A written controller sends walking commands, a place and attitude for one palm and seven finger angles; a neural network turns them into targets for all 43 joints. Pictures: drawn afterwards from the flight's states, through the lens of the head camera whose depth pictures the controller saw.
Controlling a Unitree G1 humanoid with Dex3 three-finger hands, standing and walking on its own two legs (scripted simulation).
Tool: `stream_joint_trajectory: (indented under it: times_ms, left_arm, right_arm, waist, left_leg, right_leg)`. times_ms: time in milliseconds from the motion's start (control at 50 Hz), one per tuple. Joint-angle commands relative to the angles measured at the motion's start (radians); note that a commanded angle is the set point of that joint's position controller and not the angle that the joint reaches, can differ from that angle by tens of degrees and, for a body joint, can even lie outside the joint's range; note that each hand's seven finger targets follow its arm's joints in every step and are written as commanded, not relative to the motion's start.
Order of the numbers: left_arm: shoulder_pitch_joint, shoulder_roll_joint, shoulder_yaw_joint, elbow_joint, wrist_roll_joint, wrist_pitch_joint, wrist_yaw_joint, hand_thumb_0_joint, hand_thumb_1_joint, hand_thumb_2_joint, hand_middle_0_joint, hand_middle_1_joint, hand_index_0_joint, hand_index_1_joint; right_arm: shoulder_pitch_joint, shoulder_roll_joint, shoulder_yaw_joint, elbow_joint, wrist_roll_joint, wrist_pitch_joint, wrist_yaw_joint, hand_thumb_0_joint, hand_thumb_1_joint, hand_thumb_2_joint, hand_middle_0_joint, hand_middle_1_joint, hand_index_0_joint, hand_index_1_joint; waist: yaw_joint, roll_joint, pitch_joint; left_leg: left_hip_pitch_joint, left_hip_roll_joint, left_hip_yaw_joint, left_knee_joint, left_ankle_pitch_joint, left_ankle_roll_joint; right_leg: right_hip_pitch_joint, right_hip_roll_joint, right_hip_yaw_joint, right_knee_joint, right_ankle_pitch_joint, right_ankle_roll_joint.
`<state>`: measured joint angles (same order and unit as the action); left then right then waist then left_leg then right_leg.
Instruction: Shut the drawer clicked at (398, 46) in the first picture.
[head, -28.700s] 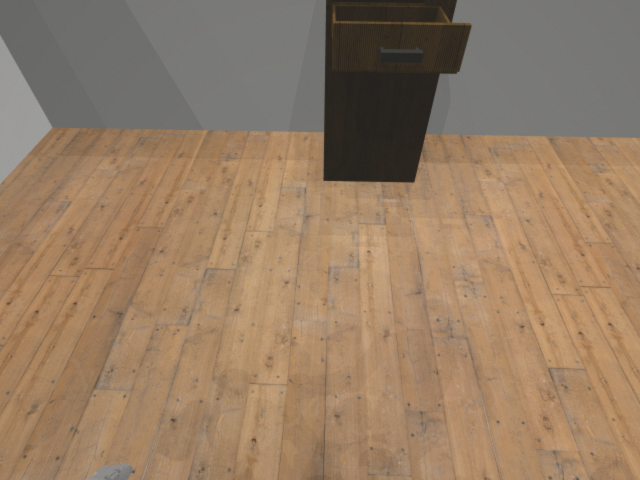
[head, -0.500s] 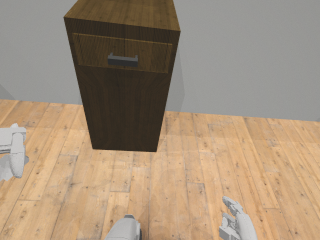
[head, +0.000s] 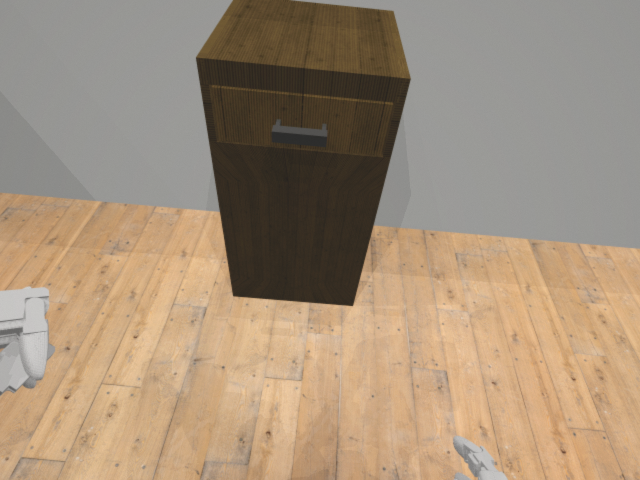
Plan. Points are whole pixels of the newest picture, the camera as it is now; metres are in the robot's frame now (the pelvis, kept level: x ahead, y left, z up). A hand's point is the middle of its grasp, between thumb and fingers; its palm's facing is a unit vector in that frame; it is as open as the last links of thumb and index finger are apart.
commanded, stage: let the arm hang, fingers relaxed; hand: left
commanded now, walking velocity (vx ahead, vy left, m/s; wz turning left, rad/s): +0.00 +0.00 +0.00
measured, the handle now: (300, 130) +0.85 +0.08 -0.02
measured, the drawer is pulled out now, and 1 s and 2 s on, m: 0.00 0.00 0.00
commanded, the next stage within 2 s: look to check the result in 1.12 s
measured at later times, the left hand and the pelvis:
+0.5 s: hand out of the picture -0.01 +0.18 -0.19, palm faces +0.07 -0.97 -0.23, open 4.3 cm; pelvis +0.02 -0.02 -0.02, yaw +4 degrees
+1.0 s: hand out of the picture +0.03 +0.15 -0.19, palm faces +0.08 -0.97 -0.21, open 7.2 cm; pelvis +0.04 -0.02 -0.01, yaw +3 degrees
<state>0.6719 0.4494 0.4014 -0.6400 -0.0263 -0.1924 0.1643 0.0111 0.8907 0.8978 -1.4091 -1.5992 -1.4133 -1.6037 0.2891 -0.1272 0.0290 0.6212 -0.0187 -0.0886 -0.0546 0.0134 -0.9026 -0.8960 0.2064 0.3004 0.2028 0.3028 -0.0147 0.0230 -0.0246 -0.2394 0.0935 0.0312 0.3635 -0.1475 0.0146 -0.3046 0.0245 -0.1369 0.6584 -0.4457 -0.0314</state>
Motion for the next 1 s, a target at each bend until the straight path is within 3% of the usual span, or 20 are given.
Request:
stream_joint_trajectory:
  times_ms: [0, 20, 60, 100, 120, 140, 160, 180, 200, 240, 280, 320, 340, 380, 420, 460, 520, 600, 840, 980]
  left_arm:
    - [-0.050, -0.150, -0.249, 0.681, 0.094, 0.133, -0.121, 0.000, 0.900, 0.900, -1.400, -1.600, -1.400, -1.600]
    - [-0.095, -0.077, -0.264, 0.695, 0.084, 0.186, -0.142, 0.000, 0.900, 0.900, -1.360, -1.557, -1.360, -1.557]
    - [-0.207, -0.081, -0.289, 0.769, 0.064, 0.186, -0.177, 0.000, 0.900, 0.900, -1.280, -1.470, -1.280, -1.470]
    - [-0.261, -0.075, -0.278, 0.920, 0.071, 0.189, -0.145, 0.000, 0.900, 0.900, -1.200, -1.383, -1.200, -1.383]
    - [-0.284, -0.078, -0.281, 1.003, 0.075, 0.188, -0.138, 0.000, 0.900, 0.900, -1.160, -1.340, -1.160, -1.340]
    - [-0.324, -0.069, -0.294, 1.062, 0.070, 0.193, -0.139, 0.000, 0.900, 0.900, -1.120, -1.297, -1.120, -1.297]
    - [-0.354, -0.065, -0.310, 1.113, 0.058, 0.198, -0.147, 0.000, 0.900, 0.900, -1.080, -1.253, -1.080, -1.253]
    - [-0.378, -0.123, -0.335, 1.136, 0.046, 0.204, -0.157, 0.000, 0.900, 0.900, -1.040, -1.210, -1.040, -1.210]
    - [-0.425, -0.132, -0.350, 1.177, 0.037, 0.201, -0.150, 0.000, 0.900, 0.900, -1.000, -1.167, -1.000, -1.167]
    - [-0.479, -0.121, -0.355, 1.290, 0.027, 0.209, -0.153, 0.000, 0.900, 0.900, -0.920, -1.080, -0.920, -1.080]
    - [-0.412, -0.151, -0.353, 1.390, 0.029, 0.217, -0.165, 0.000, 0.900, 0.900, -0.840, -0.993, -0.840, -0.993]
    - [-0.301, -0.162, -0.358, 1.491, 0.033, 0.215, -0.173, 0.000, 0.900, 0.900, -0.760, -0.907, -0.760, -0.907]
    - [-0.279, -0.151, -0.362, 1.531, 0.039, 0.208, -0.168, 0.000, 0.900, 0.900, -0.720, -0.863, -0.720, -0.863]
    - [-0.346, -0.103, -0.368, 1.549, 0.043, 0.197, -0.156, 0.000, 0.900, 0.900, -0.640, -0.777, -0.640, -0.777]
    - [-0.406, -0.108, -0.370, 1.572, 0.039, 0.189, -0.151, 0.000, 0.900, 0.900, -0.560, -0.690, -0.560, -0.690]
    - [-0.404, -0.145, -0.378, 1.612, 0.035, 0.185, -0.147, 0.000, 0.900, 0.900, -0.480, -0.603, -0.480, -0.603]
    - [-0.349, -0.169, -0.381, 1.668, 0.027, 0.184, -0.142, 0.000, 0.900, 0.900, -0.360, -0.473, -0.360, -0.473]
    - [-0.303, -0.196, -0.384, 1.730, 0.028, 0.175, -0.131, 0.000, 0.900, 0.900, -0.200, -0.300, -0.200, -0.300]
    - [-0.333, -0.231, -0.377, 1.766, 0.031, 0.183, -0.121, 0.000, 0.900, 0.900, -0.200, -0.300, -0.200, -0.300]
    - [-0.332, -0.225, -0.375, 1.762, 0.032, 0.179, -0.122, 0.000, 0.900, 0.900, -0.200, -0.300, -0.200, -0.300]
  right_arm:
    - [-0.068, -0.280, -0.111, 0.017, 0.014, -0.037, 0.049, 0.000, -0.900, -0.900, 0.200, 0.300, 0.200, 0.300]
    - [-0.036, -0.181, -0.098, -0.033, 0.032, 0.019, 0.069, 0.000, -0.900, -0.900, 0.200, 0.300, 0.200, 0.300]
    - [-0.031, -0.128, -0.063, -0.070, 0.022, 0.070, 0.069, 0.000, -0.900, -0.900, 0.200, 0.300, 0.200, 0.300]
    - [-0.087, -0.218, -0.094, -0.052, -0.007, 0.075, 0.061, 0.000, -0.900, -0.900, 0.200, 0.300, 0.200, 0.300]
    - [-0.103, -0.224, -0.099, -0.032, -0.022, 0.075, 0.062, 0.000, -0.900, -0.900, 0.200, 0.300, 0.200, 0.300]
    - [-0.064, -0.223, -0.100, 0.001, -0.027, 0.078, 0.064, 0.000, -0.900, -0.900, 0.200, 0.300, 0.200, 0.300]
    - [0.043, -0.246, -0.106, 0.059, -0.032, 0.077, 0.063, 0.000, -0.900, -0.900, 0.200, 0.300, 0.200, 0.300]
    - [0.106, -0.310, -0.107, 0.100, -0.039, 0.069, 0.055, 0.000, -0.900, -0.900, 0.200, 0.300, 0.200, 0.300]
    - [0.122, -0.293, -0.090, 0.138, -0.035, 0.069, 0.048, 0.000, -0.900, -0.900, 0.200, 0.300, 0.200, 0.300]
    - [0.045, -0.274, -0.073, 0.162, -0.026, 0.065, 0.029, 0.000, -0.900, -0.900, 0.200, 0.300, 0.200, 0.300]
    - [-0.036, -0.255, -0.072, 0.174, -0.026, 0.071, 0.022, 0.000, -0.900, -0.900, 0.200, 0.300, 0.200, 0.300]
    - [-0.059, -0.234, -0.070, 0.202, -0.014, 0.083, 0.021, 0.000, -0.900, -0.900, 0.200, 0.300, 0.200, 0.300]
    - [-0.037, -0.198, -0.069, 0.220, -0.006, 0.089, 0.025, 0.000, -0.900, -0.900, 0.200, 0.300, 0.200, 0.300]
    - [0.026, -0.137, -0.066, 0.250, 0.003, 0.113, 0.042, 0.000, -0.900, -0.900, 0.200, 0.300, 0.200, 0.300]
    - [0.082, -0.108, -0.065, 0.319, -0.003, 0.118, 0.042, 0.000, -0.900, -0.900, 0.200, 0.300, 0.200, 0.300]
    - [0.129, -0.100, -0.060, 0.374, -0.002, 0.111, 0.036, 0.000, -0.900, -0.900, 0.200, 0.300, 0.200, 0.300]
    - [0.131, -0.105, -0.055, 0.419, 0.003, 0.086, 0.026, 0.000, -0.900, -0.900, 0.200, 0.300, 0.200, 0.300]
    - [0.121, -0.093, -0.055, 0.454, 0.010, 0.074, 0.015, 0.000, -0.900, -0.900, 0.200, 0.300, 0.200, 0.300]
    - [0.100, -0.047, -0.059, 0.511, 0.006, 0.085, 0.011, 0.000, -0.900, -0.900, 0.200, 0.300, 0.200, 0.300]
    - [0.098, -0.062, -0.062, 0.504, 0.008, 0.084, 0.013, 0.000, -0.900, -0.900, 0.200, 0.300, 0.200, 0.300]
  waist:
    - [-0.020, -0.065, -0.053]
    - [-0.021, -0.224, -0.064]
    - [-0.034, -0.246, -0.032]
    - [0.027, -0.558, 0.019]
    - [0.027, -0.527, 0.046]
    - [-0.009, -0.413, 0.037]
    - [-0.062, -0.195, -0.012]
    - [-0.071, 0.234, -0.019]
    - [-0.062, 0.375, 0.030]
    - [-0.031, 0.267, 0.083]
    - [0.024, 0.237, 0.043]
    - [0.066, 0.181, -0.007]
    - [0.057, 0.071, 0.002]
    - [-0.001, -0.119, 0.079]
    - [-0.029, -0.160, 0.103]
    - [-0.041, -0.112, 0.106]
    - [-0.006, 0.016, 0.071]
    - [0.009, -0.044, 0.025]
    - [0.007, -0.015, 0.133]
    - [0.005, -0.032, 0.109]
  left_leg:
    - [-0.143, 0.018, -0.022, 0.368, -0.038, 0.007]
    - [-0.248, -0.021, -0.015, 0.457, -0.255, -0.011]
    - [-0.274, -0.095, 0.017, 0.562, -0.318, -0.003]
    - [-0.404, -0.066, 0.014, 0.627, -0.410, 0.006]
    - [-0.371, -0.053, -0.003, 0.533, -0.396, 0.017]
    - [-0.229, -0.063, -0.003, 0.354, -0.294, 0.024]
    - [0.004, -0.036, -0.058, 0.249, 0.122, 0.051]
    - [0.100, 0.134, -0.330, 0.140, 0.435, 0.135]
    - [0.086, 0.212, -0.424, 0.013, 0.568, 0.200]
    - [-0.041, 0.221, -0.401, -0.002, 0.415, 0.202]
    - [-0.101, 0.166, -0.266, -0.006, 0.197, 0.156]
    - [-0.163, 0.077, -0.153, 0.039, -0.111, 0.087]
    - [-0.186, 0.003, -0.100, 0.079, -0.257, 0.046]
    - [-0.084, -0.086, -0.029, 0.190, -0.298, 0.005]
    - [0.046, -0.080, -0.024, 0.230, -0.154, 0.006]
    - [0.104, -0.053, -0.046, 0.151, -0.077, 0.011]
    - [0.049, 0.002, -0.083, 0.044, 0.044, 0.023]
    - [0.082, 0.004, -0.053, 0.053, 0.182, 0.018]
    - [0.060, 0.001, -0.048, 0.006, 0.067, 0.013]
    - [0.080, 0.003, -0.046, 0.005, 0.059, 0.012]
  right_leg:
    - [0.210, -0.248, 0.180, -0.222, 0.627, -0.057]
    - [0.202, -0.323, 0.218, -0.160, 0.854, -0.116]
    - [0.162, -0.283, 0.087, -0.128, 0.886, -0.081]
    - [0.215, -0.320, 0.204, -0.102, 0.961, -0.148]
    - [0.221, -0.318, 0.188, -0.054, 1.047, -0.133]
    - [0.170, -0.291, 0.144, 0.027, 1.062, -0.080]
    - [0.033, -0.230, 0.100, 0.178, 0.868, -0.005]
    - [-0.145, -0.090, 0.047, 0.345, 0.317, 0.064]
    - [-0.205, -0.031, 0.107, 0.442, -0.224, 0.048]
    - [-0.176, -0.088, 0.188, 0.423, -0.167, 0.038]
    - [-0.038, -0.087, 0.159, 0.219, -0.124, 0.036]
    - [0.148, -0.047, 0.112, -0.061, 0.085, 0.037]
    - [0.177, -0.057, 0.165, -0.176, 0.117, 0.024]
    - [-0.042, -0.211, 0.373, -0.400, -0.162, -0.050]
    - [-0.162, -0.207, 0.361, -0.424, -0.145, -0.072]
    - [-0.158, -0.160, 0.279, -0.371, -0.021, -0.050]
    - [0.018, -0.111, 0.192, -0.270, 0.243, -0.011]
    - [0.122, -0.124, 0.176, -0.250, 0.465, -0.005]
    - [0.088, -0.111, 0.180, -0.297, 0.327, -0.002]
    - [0.090, -0.110, 0.188, -0.310, 0.316, -0.003]
